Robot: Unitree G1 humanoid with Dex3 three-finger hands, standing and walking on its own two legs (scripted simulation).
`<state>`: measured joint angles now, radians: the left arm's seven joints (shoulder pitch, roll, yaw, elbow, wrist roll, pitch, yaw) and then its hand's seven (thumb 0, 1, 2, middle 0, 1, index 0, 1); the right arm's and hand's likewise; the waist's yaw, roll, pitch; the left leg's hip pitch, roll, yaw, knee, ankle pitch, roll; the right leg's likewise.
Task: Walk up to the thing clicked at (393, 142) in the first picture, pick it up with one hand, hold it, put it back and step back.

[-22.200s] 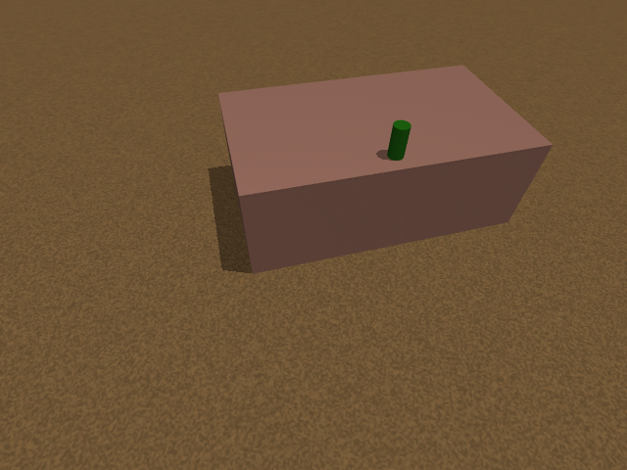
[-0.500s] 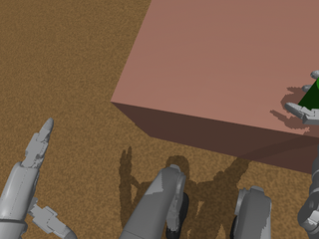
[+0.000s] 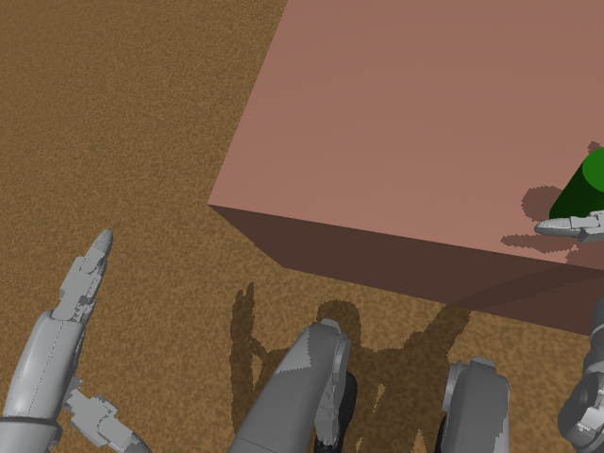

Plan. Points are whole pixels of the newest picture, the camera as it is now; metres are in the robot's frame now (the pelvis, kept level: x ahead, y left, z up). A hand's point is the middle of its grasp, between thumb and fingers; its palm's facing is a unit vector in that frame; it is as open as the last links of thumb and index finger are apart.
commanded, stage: withdraw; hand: right
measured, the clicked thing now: (592, 196) +0.49 -0.22 -0.07
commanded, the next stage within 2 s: rise in 0.16 s
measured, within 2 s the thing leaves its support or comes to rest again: neither
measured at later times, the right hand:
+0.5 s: hand out of the picture +0.47 -0.31 +0.06, palm faces +0.31 +0.93 -0.19, open 17.3 cm
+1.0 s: hand out of the picture +0.34 -0.27 +0.10, palm faces +0.23 +0.94 -0.27, open 17.4 cm
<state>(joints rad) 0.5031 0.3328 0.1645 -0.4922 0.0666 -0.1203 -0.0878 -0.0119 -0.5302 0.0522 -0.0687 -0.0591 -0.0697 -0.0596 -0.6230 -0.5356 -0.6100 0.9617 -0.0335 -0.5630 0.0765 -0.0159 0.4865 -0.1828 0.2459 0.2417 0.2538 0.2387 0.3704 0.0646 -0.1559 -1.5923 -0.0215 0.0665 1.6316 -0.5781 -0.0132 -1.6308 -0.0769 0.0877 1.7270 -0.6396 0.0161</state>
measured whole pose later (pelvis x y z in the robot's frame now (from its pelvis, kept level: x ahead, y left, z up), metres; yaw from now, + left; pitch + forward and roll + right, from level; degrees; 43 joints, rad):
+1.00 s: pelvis +0.06 -0.02 +0.17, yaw -4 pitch +12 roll +3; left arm 0.40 0.24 -0.05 0.12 -0.04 0.13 0.03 0.00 0.66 0.76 -0.18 -0.26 -0.18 -0.26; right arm -0.10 -0.33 -0.18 0.61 0.02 0.03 -0.06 -0.01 0.52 -0.06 0.06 0.06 0.06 0.06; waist 0.06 0.02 -0.10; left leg -0.69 0.01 0.03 0.88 -0.40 -0.03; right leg -0.72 -0.04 0.01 0.96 -0.46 0.00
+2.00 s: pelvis +0.05 +0.01 +0.18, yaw -5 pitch +5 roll +2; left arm 0.27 0.21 -0.02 0.51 -0.01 -0.09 0.15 0.01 0.90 0.90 -0.20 -0.30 -0.21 -0.30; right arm 0.45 -0.21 0.01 0.06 0.02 0.18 -0.15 -0.01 0.59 -0.02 0.05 0.05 0.05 0.04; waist 0.02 -0.03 -0.07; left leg -0.56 0.01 0.05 0.88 -0.41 0.00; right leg -0.59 -0.05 0.04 0.92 -0.43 0.03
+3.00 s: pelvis +0.06 +0.00 +0.18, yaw -5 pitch +6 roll +2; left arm 0.27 0.21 -0.02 0.52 -0.01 -0.12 0.15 0.01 0.90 0.90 -0.20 -0.30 -0.21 -0.30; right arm 0.45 -0.21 0.00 0.02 0.01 0.23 -0.14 -0.01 0.56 -0.03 0.05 0.05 0.05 0.05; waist 0.02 -0.02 -0.08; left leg -0.56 0.01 0.04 0.89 -0.43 -0.01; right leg -0.59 -0.05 0.03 0.94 -0.45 0.02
